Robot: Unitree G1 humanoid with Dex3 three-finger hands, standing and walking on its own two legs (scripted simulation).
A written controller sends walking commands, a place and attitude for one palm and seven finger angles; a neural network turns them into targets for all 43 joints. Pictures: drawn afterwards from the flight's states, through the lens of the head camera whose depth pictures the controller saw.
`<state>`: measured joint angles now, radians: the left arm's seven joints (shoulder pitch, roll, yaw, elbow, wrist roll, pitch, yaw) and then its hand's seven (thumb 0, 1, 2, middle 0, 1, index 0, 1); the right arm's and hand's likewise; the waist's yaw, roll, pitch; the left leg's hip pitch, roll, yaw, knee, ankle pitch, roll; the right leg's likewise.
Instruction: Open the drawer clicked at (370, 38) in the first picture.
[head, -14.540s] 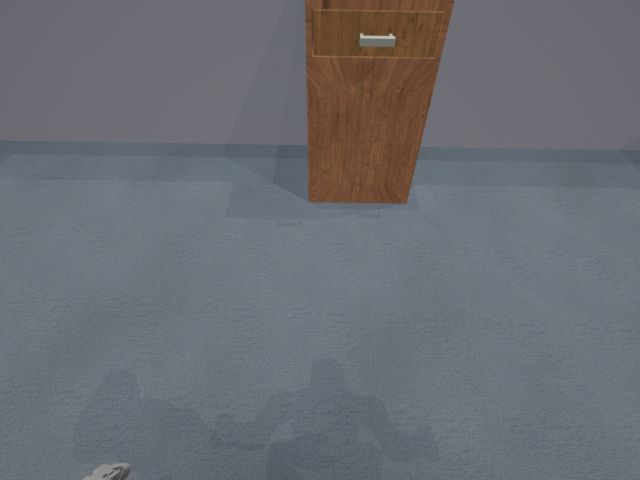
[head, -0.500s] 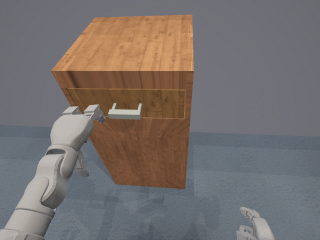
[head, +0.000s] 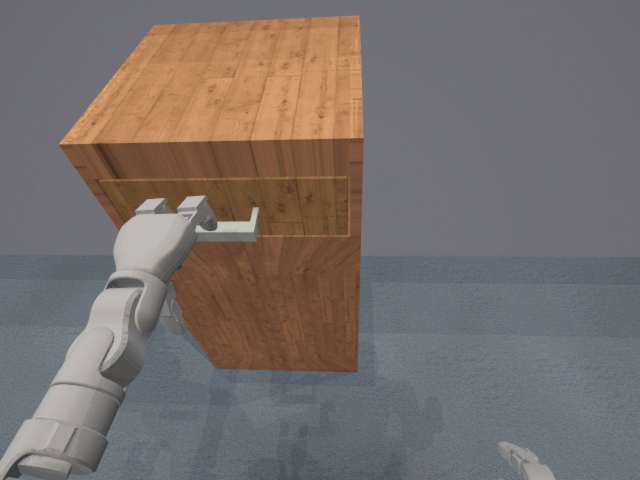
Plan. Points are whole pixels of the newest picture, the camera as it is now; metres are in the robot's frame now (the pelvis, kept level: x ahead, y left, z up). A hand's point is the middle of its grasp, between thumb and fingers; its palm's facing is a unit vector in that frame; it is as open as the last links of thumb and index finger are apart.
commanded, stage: move the hooked fingers above the handle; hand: left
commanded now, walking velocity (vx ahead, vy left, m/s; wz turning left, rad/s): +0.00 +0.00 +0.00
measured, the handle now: (226, 222) +0.51 +0.22 -0.01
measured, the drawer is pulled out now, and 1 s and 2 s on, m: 0.00 0.00 0.00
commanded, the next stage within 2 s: lower the fingers behind the handle in 1.84 s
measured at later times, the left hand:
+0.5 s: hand (197, 243) +0.40 +0.22 +0.06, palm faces +0.00 -0.06 -1.00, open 13.8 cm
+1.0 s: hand (213, 224) +0.45 +0.21 +0.05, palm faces -0.02 -0.04 -1.00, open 13.8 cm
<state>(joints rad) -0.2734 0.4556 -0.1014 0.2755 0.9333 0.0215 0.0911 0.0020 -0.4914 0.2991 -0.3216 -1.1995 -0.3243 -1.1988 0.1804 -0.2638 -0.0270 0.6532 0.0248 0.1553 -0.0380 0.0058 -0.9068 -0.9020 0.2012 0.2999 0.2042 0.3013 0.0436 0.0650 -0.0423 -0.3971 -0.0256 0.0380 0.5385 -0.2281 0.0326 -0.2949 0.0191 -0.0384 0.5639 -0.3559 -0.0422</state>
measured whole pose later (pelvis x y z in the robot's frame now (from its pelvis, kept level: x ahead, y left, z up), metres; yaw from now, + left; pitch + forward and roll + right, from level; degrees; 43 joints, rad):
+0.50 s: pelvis +0.01 +0.00 -0.01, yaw +0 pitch +9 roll +1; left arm -0.44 0.44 -0.11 0.49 0.97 0.01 0.14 0.00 -0.49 0.30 -0.32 -1.20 -0.32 -1.20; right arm 0.20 -0.26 -0.05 0.66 0.03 0.18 -0.03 0.00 -0.91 -0.90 0.20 0.30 0.20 0.30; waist 0.02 0.05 -0.09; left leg -0.50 -0.02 0.03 0.62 -0.28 0.03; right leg -0.38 0.02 -0.04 0.63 -0.40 -0.05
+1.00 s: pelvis +0.01 +0.00 -0.01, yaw -1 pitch +12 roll +0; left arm -0.63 0.44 -0.08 0.80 1.02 -0.02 0.21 0.00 -0.49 0.30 -0.32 -1.20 -0.32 -1.20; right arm 0.30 -0.26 -0.07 0.69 0.02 0.18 -0.03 0.00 -0.91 -0.90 0.20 0.30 0.20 0.30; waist -0.04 0.05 -0.12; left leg -0.57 -0.01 0.05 0.65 -0.28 0.03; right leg -0.47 0.03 -0.03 0.66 -0.40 -0.05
